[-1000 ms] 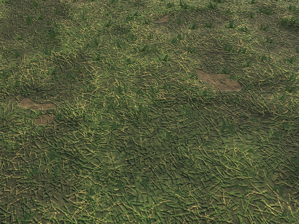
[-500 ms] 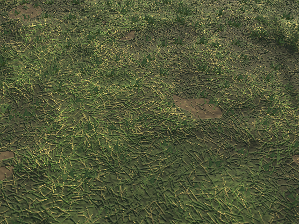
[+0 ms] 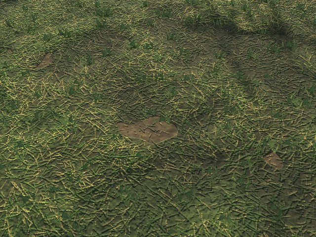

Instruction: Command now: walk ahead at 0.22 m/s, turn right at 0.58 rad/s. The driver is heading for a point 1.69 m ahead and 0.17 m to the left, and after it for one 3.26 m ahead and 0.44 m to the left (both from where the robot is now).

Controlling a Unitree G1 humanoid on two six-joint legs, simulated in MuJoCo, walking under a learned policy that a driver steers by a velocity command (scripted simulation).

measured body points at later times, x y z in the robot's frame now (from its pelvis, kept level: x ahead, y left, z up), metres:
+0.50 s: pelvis +0.12 +0.04 +0.00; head +0.14 +0.05 +0.45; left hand +0.21 +0.29 -0.14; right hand +0.20 -0.22 -0.12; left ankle +0.17 +0.13 -0.73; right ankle +0.05 -0.04 -0.72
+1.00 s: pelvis +0.12 +0.02 +0.01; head +0.12 +0.01 +0.46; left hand +0.16 +0.26 -0.14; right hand +0.13 -0.24 -0.14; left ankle +0.17 +0.13 -0.73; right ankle +0.08 -0.08 -0.73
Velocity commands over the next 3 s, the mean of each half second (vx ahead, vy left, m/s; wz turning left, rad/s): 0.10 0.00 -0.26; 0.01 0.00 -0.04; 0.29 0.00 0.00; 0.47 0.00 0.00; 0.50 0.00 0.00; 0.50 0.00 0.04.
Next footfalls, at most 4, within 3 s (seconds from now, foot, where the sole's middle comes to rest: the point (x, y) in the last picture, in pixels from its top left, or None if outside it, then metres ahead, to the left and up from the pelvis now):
0.42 left None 0.21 0.13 -0.77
0.66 right None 0.12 -0.09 -0.77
1.80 right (183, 194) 0.59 -0.06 -0.77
2.36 left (153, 131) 0.92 0.07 -0.77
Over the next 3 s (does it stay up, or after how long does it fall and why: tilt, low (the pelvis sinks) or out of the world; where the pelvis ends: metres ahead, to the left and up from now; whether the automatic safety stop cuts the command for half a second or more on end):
stays up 1.10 -0.06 0.00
